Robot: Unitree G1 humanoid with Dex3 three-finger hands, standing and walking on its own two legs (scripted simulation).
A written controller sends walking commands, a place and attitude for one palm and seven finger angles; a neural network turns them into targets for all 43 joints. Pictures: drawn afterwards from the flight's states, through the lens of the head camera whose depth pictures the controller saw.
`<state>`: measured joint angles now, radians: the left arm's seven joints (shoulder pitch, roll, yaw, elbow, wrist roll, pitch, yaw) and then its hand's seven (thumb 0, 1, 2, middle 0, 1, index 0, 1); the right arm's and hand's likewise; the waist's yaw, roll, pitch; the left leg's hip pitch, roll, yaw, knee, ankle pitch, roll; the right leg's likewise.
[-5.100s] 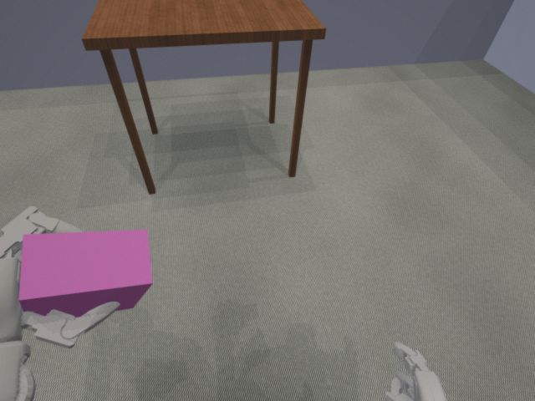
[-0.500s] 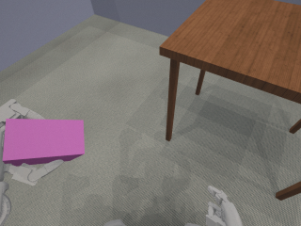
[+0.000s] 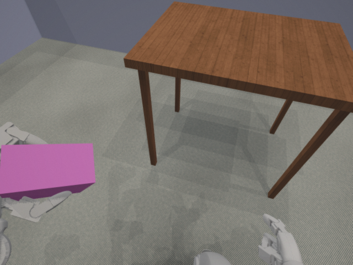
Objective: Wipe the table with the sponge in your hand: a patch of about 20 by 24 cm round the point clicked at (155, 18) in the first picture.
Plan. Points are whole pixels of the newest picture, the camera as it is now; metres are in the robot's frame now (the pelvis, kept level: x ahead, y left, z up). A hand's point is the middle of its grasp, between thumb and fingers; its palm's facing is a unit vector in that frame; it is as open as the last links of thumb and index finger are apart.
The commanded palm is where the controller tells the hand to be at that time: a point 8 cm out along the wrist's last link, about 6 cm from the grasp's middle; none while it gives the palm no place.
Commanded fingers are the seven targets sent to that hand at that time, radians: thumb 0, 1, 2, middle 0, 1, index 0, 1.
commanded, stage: turn to face it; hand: left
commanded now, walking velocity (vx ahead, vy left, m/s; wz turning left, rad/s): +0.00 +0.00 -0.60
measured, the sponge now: (61, 172) +0.22 +0.22 +0.16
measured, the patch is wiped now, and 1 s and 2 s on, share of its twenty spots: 0.00 0.00 0.00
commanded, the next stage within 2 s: take the last steps up to it in 0.94 s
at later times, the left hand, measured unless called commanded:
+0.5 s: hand (123, 185) +0.20 +0.11 +0.18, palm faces +0.12 -0.85 -0.51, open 10.3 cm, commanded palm +0.16 +0.16 +0.19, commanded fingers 0.00 0.10 1.30 -1.20 -1.60 -1.20 -1.60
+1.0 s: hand (205, 239) +0.14 -0.01 +0.18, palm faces -0.13 -0.82 -0.55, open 10.3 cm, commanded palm +0.12 +0.06 +0.19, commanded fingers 0.00 0.10 1.30 -1.20 -1.60 -1.20 -1.60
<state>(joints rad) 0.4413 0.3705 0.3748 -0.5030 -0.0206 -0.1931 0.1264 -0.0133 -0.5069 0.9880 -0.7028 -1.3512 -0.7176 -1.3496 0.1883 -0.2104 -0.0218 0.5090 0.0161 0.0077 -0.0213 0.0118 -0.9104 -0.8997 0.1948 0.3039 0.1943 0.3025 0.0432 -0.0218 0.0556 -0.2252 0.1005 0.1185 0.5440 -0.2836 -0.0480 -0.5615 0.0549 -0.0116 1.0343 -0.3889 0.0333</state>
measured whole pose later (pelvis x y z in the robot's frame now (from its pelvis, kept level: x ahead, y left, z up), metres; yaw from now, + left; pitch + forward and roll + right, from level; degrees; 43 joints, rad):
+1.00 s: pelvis -0.16 -0.10 +0.00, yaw -31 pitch +0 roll +2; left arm 0.56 0.42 0.41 -0.57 -0.04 -0.22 0.13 -0.01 -0.51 0.99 -0.70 -1.35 -0.72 -1.35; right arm 0.16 -0.22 -0.01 0.58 0.01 0.01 -0.02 0.01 -0.91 -0.90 0.20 0.30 0.20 0.30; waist -0.03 0.01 0.11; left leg -0.45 0.04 0.05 1.00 -0.45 -0.07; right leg -0.37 0.04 -0.02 0.53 -0.16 -0.09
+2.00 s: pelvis -0.11 -0.09 +0.00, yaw -32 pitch +1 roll +0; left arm 0.49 0.37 0.37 -0.53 -0.01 -0.23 0.15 -0.01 -0.51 0.99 -0.70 -1.36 -0.72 -1.35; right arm 0.19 -0.14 0.00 0.61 0.01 -0.12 -0.04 0.01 -0.91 -0.90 0.20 0.30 0.20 0.30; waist 0.00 0.00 0.06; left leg -0.24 0.07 0.17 0.53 -0.30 0.01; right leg -0.42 -0.08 -0.14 0.86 -0.44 0.03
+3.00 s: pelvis +0.13 -0.11 +0.01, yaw -30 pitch +0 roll +3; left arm 0.51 0.35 0.36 -0.54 0.00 -0.25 0.15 -0.01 -0.51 1.00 -0.70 -1.36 -0.72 -1.35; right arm 0.20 -0.25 -0.05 0.61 0.00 -0.07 -0.05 0.01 -0.91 -0.90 0.20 0.30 0.20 0.30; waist 0.01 -0.03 0.10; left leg -0.39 0.08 0.14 0.61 -0.26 -0.01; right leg -0.20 -0.15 -0.16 0.55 -0.34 0.03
